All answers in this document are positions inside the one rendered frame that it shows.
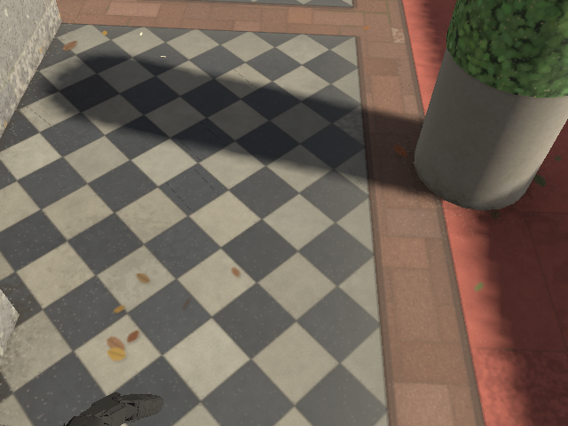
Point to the left robot hand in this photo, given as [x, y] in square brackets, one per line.
[115, 410]

